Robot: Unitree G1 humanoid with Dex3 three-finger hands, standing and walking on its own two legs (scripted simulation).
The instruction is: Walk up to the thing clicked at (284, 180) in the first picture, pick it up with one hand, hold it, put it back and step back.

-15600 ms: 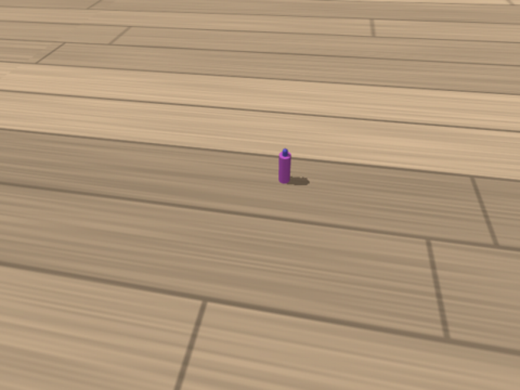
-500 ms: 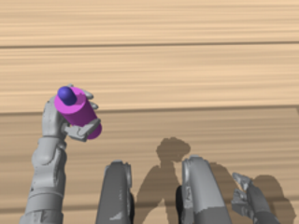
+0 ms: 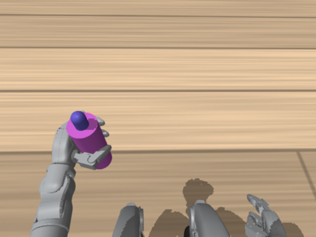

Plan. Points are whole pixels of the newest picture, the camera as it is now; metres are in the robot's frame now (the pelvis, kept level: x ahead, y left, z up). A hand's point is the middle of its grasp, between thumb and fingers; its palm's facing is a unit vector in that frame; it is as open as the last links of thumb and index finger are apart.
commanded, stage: lift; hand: left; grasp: from the side
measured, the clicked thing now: (90, 140) +0.35 +0.18 +0.03
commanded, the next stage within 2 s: hold in 0.78 s
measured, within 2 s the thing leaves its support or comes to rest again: neither
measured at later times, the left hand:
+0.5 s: hand (87, 126) +0.35 +0.17 +0.10, palm faces -0.04 -1.00 +0.00, open 8.6 cm
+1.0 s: hand (89, 118) +0.35 +0.16 +0.13, palm faces -0.06 -1.00 +0.01, open 8.6 cm
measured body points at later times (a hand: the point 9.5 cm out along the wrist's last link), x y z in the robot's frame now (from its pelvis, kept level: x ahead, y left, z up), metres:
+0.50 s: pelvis +0.02 +0.00 +0.06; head +0.08 +0.02 +0.51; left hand +0.35 +0.22 +0.10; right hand +0.15 -0.24 -0.04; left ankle +0.03 +0.12 -0.60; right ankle +0.05 -0.14 -0.60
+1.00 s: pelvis +0.03 -0.01 +0.09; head +0.07 +0.00 +0.53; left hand +0.35 +0.21 +0.13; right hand +0.15 -0.26 -0.02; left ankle +0.03 +0.12 -0.60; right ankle +0.05 -0.14 -0.60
